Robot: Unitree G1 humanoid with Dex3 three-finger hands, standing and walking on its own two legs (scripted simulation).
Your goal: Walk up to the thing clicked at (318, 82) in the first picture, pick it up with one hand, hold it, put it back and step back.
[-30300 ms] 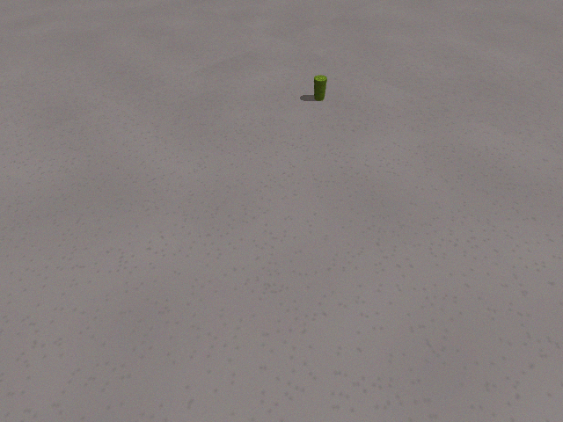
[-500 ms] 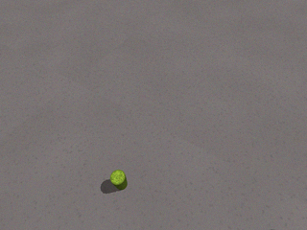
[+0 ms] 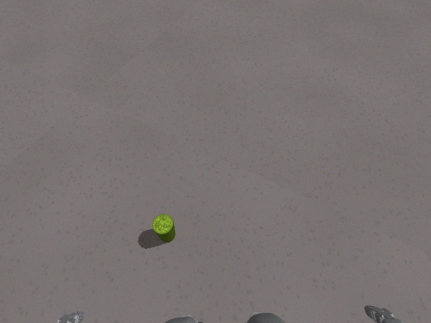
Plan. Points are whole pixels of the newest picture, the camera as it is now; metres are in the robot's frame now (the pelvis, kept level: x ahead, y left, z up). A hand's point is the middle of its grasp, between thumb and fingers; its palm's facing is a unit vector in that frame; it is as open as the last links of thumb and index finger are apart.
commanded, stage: step back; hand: left
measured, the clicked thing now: (165, 229) +0.52 +0.22 -0.69
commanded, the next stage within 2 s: none
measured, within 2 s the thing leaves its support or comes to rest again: neither
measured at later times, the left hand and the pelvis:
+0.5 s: hand out of the picture -0.01 +0.27 -0.16, palm faces +0.03 -0.94 -0.34, open 7.4 cm; pelvis -0.13 +0.00 +0.00, yaw +3 degrees
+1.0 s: hand out of the picture -0.21 +0.21 -0.13, palm faces -0.02 -0.91 -0.41, open 7.4 cm; pelvis -0.29 -0.05 +0.00, yaw -2 degrees
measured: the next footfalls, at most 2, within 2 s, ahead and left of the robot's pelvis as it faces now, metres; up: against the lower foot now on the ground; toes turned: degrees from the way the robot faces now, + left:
right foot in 0.04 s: +0.02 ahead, -0.12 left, +0.00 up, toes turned +4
left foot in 0.42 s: -0.10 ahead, +0.11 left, +0.00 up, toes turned +0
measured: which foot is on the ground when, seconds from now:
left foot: down 0.00-0.10, up 0.12-0.40, down 0.42-0.88, up 0.90-1.00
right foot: up 0.00-0.02, down 0.04-0.44, up 0.46-0.82, down 0.84-1.00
